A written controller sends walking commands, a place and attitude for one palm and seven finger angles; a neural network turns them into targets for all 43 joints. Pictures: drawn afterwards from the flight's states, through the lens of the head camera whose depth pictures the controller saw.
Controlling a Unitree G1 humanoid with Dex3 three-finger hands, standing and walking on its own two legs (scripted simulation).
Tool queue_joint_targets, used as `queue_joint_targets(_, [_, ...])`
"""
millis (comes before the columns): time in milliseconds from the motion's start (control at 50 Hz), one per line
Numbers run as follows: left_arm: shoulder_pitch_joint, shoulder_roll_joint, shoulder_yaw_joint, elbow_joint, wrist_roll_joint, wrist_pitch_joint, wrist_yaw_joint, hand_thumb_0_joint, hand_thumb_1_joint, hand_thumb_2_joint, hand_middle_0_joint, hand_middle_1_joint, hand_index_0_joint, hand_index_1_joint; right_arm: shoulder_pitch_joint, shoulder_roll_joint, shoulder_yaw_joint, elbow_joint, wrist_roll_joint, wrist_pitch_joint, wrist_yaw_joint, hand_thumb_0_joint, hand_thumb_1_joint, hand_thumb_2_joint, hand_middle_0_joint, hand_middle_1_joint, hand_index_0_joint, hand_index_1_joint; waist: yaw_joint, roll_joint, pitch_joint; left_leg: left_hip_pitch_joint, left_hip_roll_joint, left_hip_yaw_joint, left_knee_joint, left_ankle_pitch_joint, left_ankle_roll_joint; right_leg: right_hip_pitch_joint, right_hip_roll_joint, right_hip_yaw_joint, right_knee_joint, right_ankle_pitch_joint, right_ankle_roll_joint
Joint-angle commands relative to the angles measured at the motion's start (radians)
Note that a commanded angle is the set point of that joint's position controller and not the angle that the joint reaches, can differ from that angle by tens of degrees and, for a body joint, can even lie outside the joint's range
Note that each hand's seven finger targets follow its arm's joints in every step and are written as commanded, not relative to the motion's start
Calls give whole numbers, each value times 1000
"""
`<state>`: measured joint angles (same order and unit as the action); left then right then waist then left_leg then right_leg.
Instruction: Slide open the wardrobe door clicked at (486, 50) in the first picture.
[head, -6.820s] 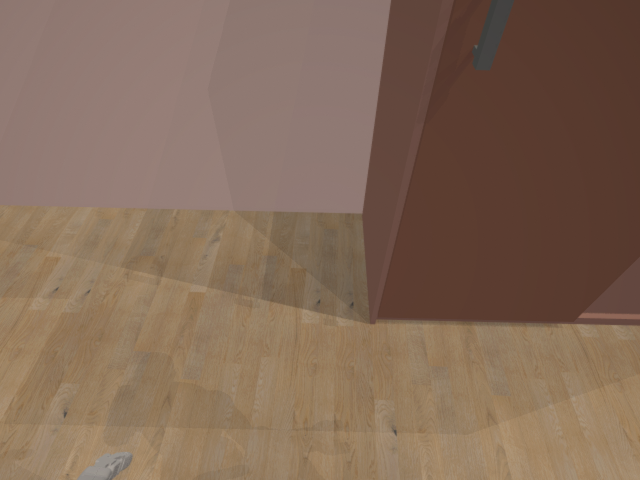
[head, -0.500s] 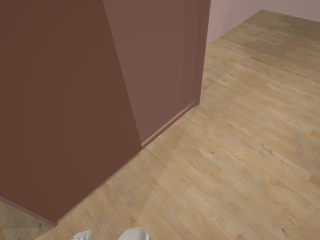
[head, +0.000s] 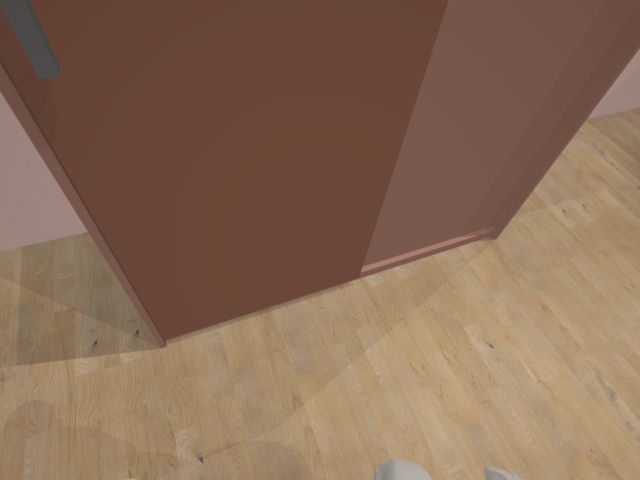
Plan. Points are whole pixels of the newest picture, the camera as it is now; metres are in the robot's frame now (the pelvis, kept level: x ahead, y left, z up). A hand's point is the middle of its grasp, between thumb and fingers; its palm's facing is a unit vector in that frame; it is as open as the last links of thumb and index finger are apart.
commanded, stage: turn to face it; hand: left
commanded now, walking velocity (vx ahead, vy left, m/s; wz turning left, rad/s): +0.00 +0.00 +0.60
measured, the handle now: (20, 4) +0.54 +0.41 +0.25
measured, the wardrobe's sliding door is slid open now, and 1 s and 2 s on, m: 0.00 0.00 0.00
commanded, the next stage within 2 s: take the last steps up to it in 0.64 s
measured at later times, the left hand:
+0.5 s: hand out of the picture +0.03 +0.17 -0.14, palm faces +0.29 -0.91 -0.29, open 7.4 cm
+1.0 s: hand out of the picture -0.13 +0.20 -0.17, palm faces +0.47 -0.86 -0.19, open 7.4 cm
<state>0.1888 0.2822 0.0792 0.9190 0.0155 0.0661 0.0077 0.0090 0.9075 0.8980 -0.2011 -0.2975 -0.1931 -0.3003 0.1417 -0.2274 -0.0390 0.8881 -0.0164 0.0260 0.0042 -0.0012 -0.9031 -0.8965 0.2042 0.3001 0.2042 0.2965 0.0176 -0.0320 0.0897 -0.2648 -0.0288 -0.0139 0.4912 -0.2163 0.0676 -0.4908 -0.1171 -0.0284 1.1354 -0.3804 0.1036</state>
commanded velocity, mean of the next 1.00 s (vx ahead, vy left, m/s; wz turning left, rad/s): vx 0.08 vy -0.01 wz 0.33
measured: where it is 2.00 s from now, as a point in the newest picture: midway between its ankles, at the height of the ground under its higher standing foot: outside the picture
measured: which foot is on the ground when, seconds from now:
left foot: down 0.00-0.36, up 0.38-0.74, down 0.76-1.00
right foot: up 0.00-0.34, down 0.36-0.76, up 0.78-1.00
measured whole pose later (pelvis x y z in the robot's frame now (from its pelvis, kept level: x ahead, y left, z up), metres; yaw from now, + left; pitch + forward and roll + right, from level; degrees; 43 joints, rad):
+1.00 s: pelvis -0.05 +0.01 +0.01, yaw +26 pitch -1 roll -1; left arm 0.29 0.25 0.05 1.03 0.03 0.04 -0.01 0.01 0.91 0.90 -0.20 -0.30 -0.19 -0.30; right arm 0.21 -0.16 -0.02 0.97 -0.02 -0.02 -0.02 0.00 -0.91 -0.90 0.21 0.30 0.21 0.30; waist 0.02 -0.03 0.03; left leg -0.14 -0.01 0.02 0.40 -0.24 0.05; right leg -0.43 -0.09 -0.07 1.03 -0.36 0.05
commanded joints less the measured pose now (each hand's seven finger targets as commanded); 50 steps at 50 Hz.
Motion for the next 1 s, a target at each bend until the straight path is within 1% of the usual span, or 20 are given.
queue_joint_targets(0, [-29,76,14,-92,3,-28,11,0,900,900,-200,-300,-200,-300,71,-206,-66,-51,-2,-13,-13,0,-900,-900,200,300,200,300,-48,156,-118,124,242,-289,-177,285,86,-48,9,39,-47,18,15])
queue_joint_targets(80, [-88,70,12,-121,0,-30,14,0,900,900,-200,-300,-200,-300,97,-210,-74,-46,-7,-7,-12,0,-900,-900,200,300,200,300,-63,177,-114,126,242,-385,-183,198,108,-40,31,54,-148,-21,11])
queue_joint_targets(200, [-99,49,4,-144,-10,-40,22,0,900,900,-200,-300,-200,-300,123,-205,-85,-41,-11,2,-13,0,-900,-900,200,300,200,300,-67,187,-165,126,217,-481,-133,311,114,73,92,60,-335,-67,-13])
queue_joint_targets(280, [5,59,8,-123,-17,-50,29,0,900,900,-200,-300,-200,-300,79,-189,-87,-54,-5,10,-8,0,-900,-900,200,300,200,300,-16,170,-192,-5,148,-475,-84,270,58,323,124,40,-633,83,-36])
queue_joint_targets(300, [46,77,15,-115,-15,-56,33,0,900,900,-200,-300,-200,-300,74,-165,-85,-56,1,11,-5,0,-900,-900,200,300,200,300,5,125,-204,-100,108,-437,-45,146,14,455,85,61,-777,152,-49])
queue_joint_targets(320, [66,151,29,-114,-2,-64,38,0,900,900,-200,-300,-200,-300,90,-104,-79,-60,11,12,1,0,-900,-900,200,300,200,300,16,-87,-205,-292,9,-297,125,-126,-59,597,-124,250,-891,65,-111])
queue_joint_targets(340, [36,204,33,-130,10,-61,39,0,900,900,-200,-300,-200,-300,87,-87,-77,-80,4,11,-2,0,-900,-900,200,300,200,300,17,-265,-150,-408,-105,-101,382,-338,-120,511,-355,470,-926,65,-224])
queue_joint_targets(360, [-21,182,26,-147,3,-55,42,0,900,900,-200,-300,-200,-300,81,-141,-91,-72,-7,17,-1,0,-900,-900,200,300,200,300,-3,-146,-124,-333,-43,-129,544,-330,-108,352,-373,389,-916,92,-266])
queue_joint_targets(400, [-106,111,14,-154,-1,-64,38,0,900,900,-200,-300,-200,-300,110,-117,-87,-30,-12,35,10,0,-900,-900,200,300,200,300,-53,-146,-62,-315,-5,-99,682,-231,-114,273,-231,240,-882,174,-227])
queue_joint_targets(440, [-95,73,-1,-144,-1,-72,31,0,900,900,-200,-300,-200,-300,130,-109,-82,-9,-11,39,17,0,-900,-900,200,300,200,300,-61,-139,-29,-307,13,-57,745,-150,-129,261,-167,114,-841,289,-204])
queue_joint_targets(620, [95,146,17,-51,20,-67,26,0,900,900,-200,-300,-200,-300,-16,-60,-44,-27,6,23,13,0,-900,-900,200,300,200,300,31,-208,-46,-161,25,66,320,-251,-134,362,-203,52,-743,553,-232])
queue_joint_targets(700, [72,147,21,-36,8,-60,24,0,900,900,-200,-300,-200,-300,84,-78,-38,8,10,0,5,0,-900,-900,200,300,200,300,-25,-188,-134,62,11,88,-17,-27,-115,341,-164,-18,-591,582,-150])
queue_joint_targets(720, [81,115,11,-38,-3,-55,23,0,900,900,-200,-300,-200,-300,122,-126,-46,23,7,-13,3,0,-900,-900,200,300,200,300,-43,-57,-185,215,81,29,-110,136,-95,254,-124,-60,-471,471,-105])
queue_joint_targets(740, [114,38,-3,-56,-11,-52,18,0,900,900,-200,-300,-200,-300,150,-220,-64,21,-3,-24,-2,0,-900,-900,200,300,200,300,-53,241,-229,368,330,-278,-121,416,6,17,-5,-117,-293,22,-37])
queue_joint_targets(760, [64,14,-22,-69,-5,-48,20,0,900,900,-200,-300,-200,-300,191,-260,-68,32,-1,-16,-7,0,-900,-900,200,300,200,300,-77,299,-223,313,420,-328,-141,494,92,-6,21,-55,-176,-264,-34])
queue_joint_targets(780, [38,26,-17,-61,1,-43,18,0,900,900,-200,-300,-200,-300,178,-237,-62,39,-11,-16,-11,0,-900,-900,200,300,200,300,-81,245,-180,251,420,-308,-184,255,125,-18,8,-28,-91,-252,-49])
queue_joint_targets(800, [11,30,-15,-44,6,-39,14,0,900,900,-200,-300,-200,-300,148,-204,-54,40,-12,-23,-20,0,-900,-900,200,300,200,300,-81,294,-124,187,373,-312,-239,61,116,-54,2,-4,-54,-189,-49])
queue_joint_targets(840, [2,37,-11,-15,13,-47,-8,0,900,900,-200,-300,-200,-300,100,-152,-35,32,-12,-31,-26,0,-900,-900,200,300,200,300,-58,242,-11,108,309,-268,-282,-108,91,-75,0,2,-22,-64,-60])
queue_joint_targets(900, [56,17,-21,27,15,-60,-23,0,900,900,-200,-300,-200,-300,130,-127,-28,53,-5,-52,-29,0,-900,-900,200,300,200,300,-43,177,-29,161,261,-207,-297,-78,83,-72,13,-20,-66,20,-56])
queue_joint_targets(980, [37,4,-27,29,14,-65,-25,0,900,900,-200,-300,-200,-300,202,-112,-30,86,0,-65,-32,0,-900,-900,200,300,200,300,-54,151,-21,214,277,-219,-321,-65,107,-103,13,-14,-150,51,-52])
